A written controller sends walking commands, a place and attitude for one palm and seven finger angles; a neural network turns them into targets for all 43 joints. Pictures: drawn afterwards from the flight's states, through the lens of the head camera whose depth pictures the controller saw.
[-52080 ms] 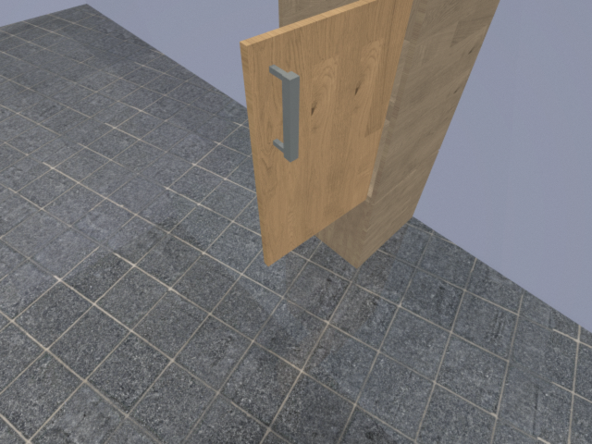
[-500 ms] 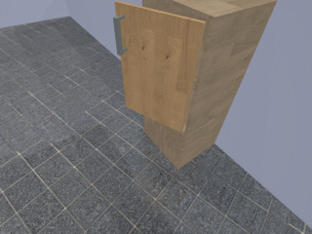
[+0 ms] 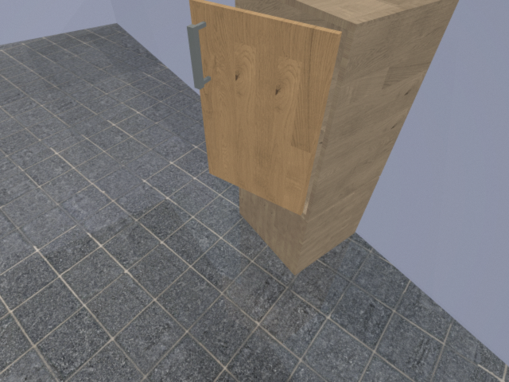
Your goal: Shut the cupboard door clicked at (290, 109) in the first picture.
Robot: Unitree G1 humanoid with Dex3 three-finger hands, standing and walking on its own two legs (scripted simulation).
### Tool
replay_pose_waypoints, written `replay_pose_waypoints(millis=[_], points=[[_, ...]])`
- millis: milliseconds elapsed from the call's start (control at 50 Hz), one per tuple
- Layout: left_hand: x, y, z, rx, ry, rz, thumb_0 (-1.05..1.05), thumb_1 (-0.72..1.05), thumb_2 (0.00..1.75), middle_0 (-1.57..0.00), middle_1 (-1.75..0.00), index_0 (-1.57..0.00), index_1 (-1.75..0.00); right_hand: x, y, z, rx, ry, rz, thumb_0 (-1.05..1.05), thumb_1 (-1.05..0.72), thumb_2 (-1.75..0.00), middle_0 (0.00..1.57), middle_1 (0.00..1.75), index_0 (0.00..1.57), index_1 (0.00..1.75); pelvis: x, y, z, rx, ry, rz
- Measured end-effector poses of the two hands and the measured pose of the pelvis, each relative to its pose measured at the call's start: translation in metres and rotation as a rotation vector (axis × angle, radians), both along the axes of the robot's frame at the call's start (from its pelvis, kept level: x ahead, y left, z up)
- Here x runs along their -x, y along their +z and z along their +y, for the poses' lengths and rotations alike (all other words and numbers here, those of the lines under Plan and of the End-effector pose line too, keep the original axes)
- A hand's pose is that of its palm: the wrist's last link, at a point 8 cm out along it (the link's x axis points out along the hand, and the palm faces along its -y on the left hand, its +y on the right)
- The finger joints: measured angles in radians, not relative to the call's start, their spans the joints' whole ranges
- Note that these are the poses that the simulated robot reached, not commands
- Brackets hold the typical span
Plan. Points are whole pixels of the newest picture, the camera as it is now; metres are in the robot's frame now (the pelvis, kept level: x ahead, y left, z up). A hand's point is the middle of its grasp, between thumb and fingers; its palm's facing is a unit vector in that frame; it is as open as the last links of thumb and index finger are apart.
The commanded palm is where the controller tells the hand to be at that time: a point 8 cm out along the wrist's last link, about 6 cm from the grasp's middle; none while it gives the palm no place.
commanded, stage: look to check the result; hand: left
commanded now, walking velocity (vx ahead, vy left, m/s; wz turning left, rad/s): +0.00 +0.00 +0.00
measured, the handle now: (200, 56) +0.86 +0.19 +0.12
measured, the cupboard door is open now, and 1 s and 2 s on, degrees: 23 23 23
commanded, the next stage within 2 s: walk to a spot facing it in 0.04 s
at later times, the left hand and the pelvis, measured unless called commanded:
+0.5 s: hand out of the picture -0.01 +0.20 -0.20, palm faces +0.17 -0.97 -0.19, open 7.4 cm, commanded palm none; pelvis +0.00 +0.01 -0.02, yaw +9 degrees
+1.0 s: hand out of the picture +0.00 +0.22 -0.16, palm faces +0.39 -0.87 -0.30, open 7.4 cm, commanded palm none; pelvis -0.01 -0.03 -0.01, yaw +25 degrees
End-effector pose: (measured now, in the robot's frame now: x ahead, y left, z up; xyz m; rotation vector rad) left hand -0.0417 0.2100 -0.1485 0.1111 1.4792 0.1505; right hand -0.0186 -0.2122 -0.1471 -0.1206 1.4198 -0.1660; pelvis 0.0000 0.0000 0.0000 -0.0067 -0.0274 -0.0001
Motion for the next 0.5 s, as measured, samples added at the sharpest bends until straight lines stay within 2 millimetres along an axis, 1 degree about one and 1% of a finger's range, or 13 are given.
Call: replay_pose_waypoints(millis=[200, 300, 400, 460, 500], points=[[-0.01, -0.001, -0.001, 0.01, -0.009, -0.022, 0.0, 0.91, 0.9, -0.2, -0.3, -0.2, -0.3, -0.004, 0.002, -0.003, 0.01, 0.002, -0.006, 0.0, -0.91, -0.9, 0.2, 0.3, 0.2, 0.3, -0.001, 0.0, 0.001, -0.001, 0.0, 0.002], [-0.013, -0.003, 0.002, 0.001, 0.015, -0.033, 0.0, 0.91, 0.9, -0.2, -0.3, -0.2, -0.3, -0.002, 0.0, -0.003, 0.009, 0.016, 0.014, 0.0, -0.91, -0.9, 0.2, 0.3, 0.2, 0.3, 0.001, -0.003, 0.001, 0.002, 0.029, 0.009], [-0.014, -0.008, 0.013, -0.022, 0.068, -0.06, 0.0, 0.91, 0.9, -0.2, -0.3, -0.2, -0.3, -0.008, -0.004, -0.007, 0.019, 0.057, 0.04, 0.0, -0.91, -0.9, 0.2, 0.3, 0.2, 0.3, 0.004, -0.009, 0.004, 0.017, 0.078, 0.018], [-0.016, -0.016, 0.025, -0.031, 0.099, -0.08, 0.0, 0.91, 0.9, -0.2, -0.3, -0.2, -0.3, -0.019, -0.006, -0.008, 0.041, 0.083, 0.038, 0.0, -0.91, -0.9, 0.2, 0.3, 0.2, 0.3, 0.003, -0.016, 0.009, 0.031, 0.122, 0.013], [-0.019, -0.024, 0.035, -0.035, 0.122, -0.099, 0.0, 0.91, 0.9, -0.2, -0.3, -0.2, -0.3, -0.029, -0.006, -0.008, 0.06, 0.106, 0.028, 0.0, -0.91, -0.9, 0.2, 0.3, 0.2, 0.3, 0.001, -0.021, 0.014, 0.035, 0.157, 0.009]])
